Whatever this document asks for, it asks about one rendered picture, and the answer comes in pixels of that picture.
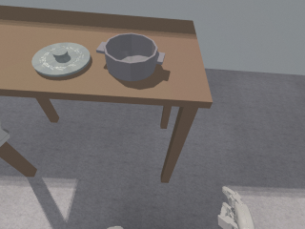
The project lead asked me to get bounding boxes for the left robot hand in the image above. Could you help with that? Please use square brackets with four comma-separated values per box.
[0, 116, 10, 147]

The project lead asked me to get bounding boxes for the pot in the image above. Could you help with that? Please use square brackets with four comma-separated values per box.
[96, 32, 165, 81]

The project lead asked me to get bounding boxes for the knob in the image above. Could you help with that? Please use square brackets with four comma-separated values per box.
[52, 48, 68, 59]

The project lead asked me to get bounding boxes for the table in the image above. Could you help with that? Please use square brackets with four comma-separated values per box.
[0, 5, 213, 183]

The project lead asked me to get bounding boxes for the lid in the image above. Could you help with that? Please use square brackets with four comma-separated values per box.
[31, 42, 91, 77]

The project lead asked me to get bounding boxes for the right robot hand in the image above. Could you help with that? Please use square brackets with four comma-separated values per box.
[217, 186, 255, 229]

